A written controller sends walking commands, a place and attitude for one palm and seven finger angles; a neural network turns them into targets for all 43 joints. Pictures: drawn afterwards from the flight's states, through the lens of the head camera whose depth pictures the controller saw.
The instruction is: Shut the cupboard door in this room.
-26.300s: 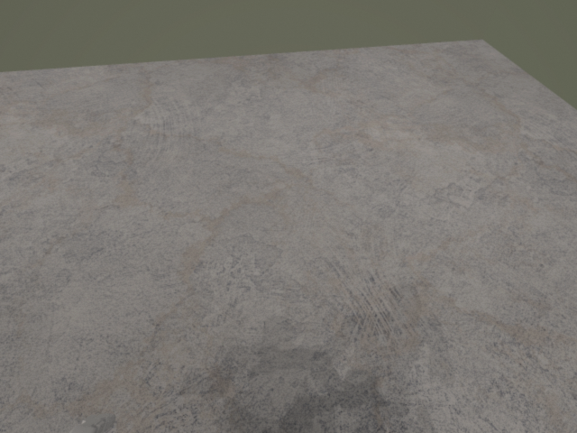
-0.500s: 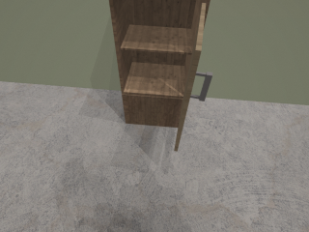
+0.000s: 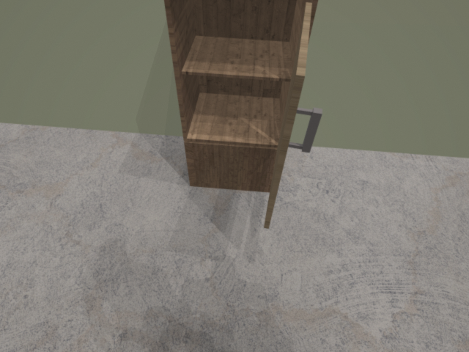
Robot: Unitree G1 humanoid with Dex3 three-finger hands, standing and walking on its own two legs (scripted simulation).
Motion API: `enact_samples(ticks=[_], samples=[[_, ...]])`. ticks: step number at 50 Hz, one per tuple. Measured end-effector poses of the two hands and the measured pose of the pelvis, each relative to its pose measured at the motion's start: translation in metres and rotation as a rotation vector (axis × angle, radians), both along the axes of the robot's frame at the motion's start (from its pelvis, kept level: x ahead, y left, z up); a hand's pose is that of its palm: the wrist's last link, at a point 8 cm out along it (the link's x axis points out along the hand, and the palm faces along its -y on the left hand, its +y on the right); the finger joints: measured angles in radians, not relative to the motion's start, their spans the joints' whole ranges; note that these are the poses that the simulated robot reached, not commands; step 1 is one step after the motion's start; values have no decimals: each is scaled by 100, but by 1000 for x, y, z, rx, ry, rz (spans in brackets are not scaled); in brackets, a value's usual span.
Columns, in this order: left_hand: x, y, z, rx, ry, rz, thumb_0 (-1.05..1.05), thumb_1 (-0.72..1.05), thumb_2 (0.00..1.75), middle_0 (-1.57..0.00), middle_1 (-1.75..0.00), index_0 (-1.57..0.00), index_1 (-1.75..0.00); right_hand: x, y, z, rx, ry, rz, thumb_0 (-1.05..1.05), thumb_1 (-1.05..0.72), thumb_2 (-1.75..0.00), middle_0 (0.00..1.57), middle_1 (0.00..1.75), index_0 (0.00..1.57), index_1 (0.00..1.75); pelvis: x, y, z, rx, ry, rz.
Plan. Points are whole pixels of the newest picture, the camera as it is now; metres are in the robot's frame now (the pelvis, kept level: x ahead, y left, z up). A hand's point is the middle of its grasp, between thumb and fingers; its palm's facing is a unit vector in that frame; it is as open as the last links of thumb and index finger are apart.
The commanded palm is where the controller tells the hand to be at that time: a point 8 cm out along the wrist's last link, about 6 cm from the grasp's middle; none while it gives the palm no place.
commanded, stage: look at it before walking up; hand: left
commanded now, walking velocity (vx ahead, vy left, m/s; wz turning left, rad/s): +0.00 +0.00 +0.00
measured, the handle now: (303, 130) +0.62 -0.14 +0.02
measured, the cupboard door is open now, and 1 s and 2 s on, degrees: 82 82 82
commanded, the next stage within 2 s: walk around to get in front in 0.14 s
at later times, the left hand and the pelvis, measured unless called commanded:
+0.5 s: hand out of the picture +0.05 +0.21 -0.18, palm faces -0.08 -0.96 -0.27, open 7.4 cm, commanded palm none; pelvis -0.01 -0.01 -0.01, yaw -6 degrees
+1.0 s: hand out of the picture +0.09 +0.17 -0.18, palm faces -0.26 -0.94 -0.22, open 7.4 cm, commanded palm none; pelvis +0.00 -0.01 -0.01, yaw -20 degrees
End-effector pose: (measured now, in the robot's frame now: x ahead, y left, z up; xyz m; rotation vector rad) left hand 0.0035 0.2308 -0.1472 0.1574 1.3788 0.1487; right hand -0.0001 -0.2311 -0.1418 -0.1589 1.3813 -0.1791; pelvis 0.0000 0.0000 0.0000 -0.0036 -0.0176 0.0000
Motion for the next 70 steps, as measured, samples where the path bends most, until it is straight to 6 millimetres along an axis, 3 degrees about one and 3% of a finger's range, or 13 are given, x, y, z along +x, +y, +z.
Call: enact_samples(ticks=[19, 25, 32, 37, 42, 48, 53, 56, 62, 66, 70], samples=[[37, 36, 11, 80, -66, -45, 0, 91, 90, -19, -30, -20, -30, 42, -38, 12, -92, -103, 32, 1, -90, -90, 20, 30, 20, 30, -4, 0, -1, 4, 5, -32], [44, 24, 5, 78, -28, -99, 0, 91, 90, -19, -30, -20, -30, 39, -38, -1, -58, -140, -26, 0, -90, -90, 20, 30, 20, 30, -10, -9, -10, 28, 8, -105], [54, -13, 1, 82, -54, -149, 0, 91, 90, -19, -30, -20, -30, 21, -55, -29, 3, -106, -101, 1, -90, -90, 20, 30, 20, 30, -10, -34, -24, 17, 11, -166], [51, -33, 7, 56, -22, -166, 0, 91, 90, -20, -30, -20, -30, 19, -66, -18, -7, -99, -134, 1, -90, -90, 20, 30, 20, 30, -12, -40, -12, 22, 23, -211], [60, -40, 10, 29, -7, -213, 0, 90, 90, -20, -30, -20, -30, 23, -73, -3, -38, -141, -172, 1, -90, -90, 20, 30, 20, 30, -10, -37, -5, 30, 36, -265], [85, -25, 6, 20, -31, -272, 1, 90, 90, -20, -30, -20, -30, 31, -71, 11, -95, -199, -216, 1, -90, -90, 20, 30, 20, 30, -5, -22, -5, 17, 40, -332], [116, 1, -4, 17, -56, -332, 1, 90, 90, -20, -30, -20, -30, 35, -54, 24, -146, -263, -257, 1, -90, -90, 20, 30, 20, 30, 2, 3, -10, 2, 42, -388], [143, 17, -14, 12, -82, -373, 1, 90, 90, -20, -30, -20, -30, 25, -37, 27, -177, -287, -283, 1, -90, -90, 20, 30, 20, 30, 6, 19, -16, -6, 34, -428], [193, 23, -1, -1, -138, -473, 1, 91, 90, -19, -30, -20, -30, -20, 0, 35, -166, -206, -370, 1, -90, -90, 20, 30, 20, 30, 11, 34, -4, -36, 28, -512], [216, 12, 5, -9, -149, -545, 1, 91, 90, -19, -30, -19, -29, -54, 22, 33, -147, -154, -465, 1, -90, -90, 20, 30, 20, 30, 15, 39, 0, -45, 32, -567], [233, -14, 7, -23, -146, -631, 1, 91, 90, -19, -30, -19, -29, -94, 42, 27, -122, -96, -575, 1, -90, -90, 20, 30, 20, 30, 15, 38, 0, -41, 31, -628]])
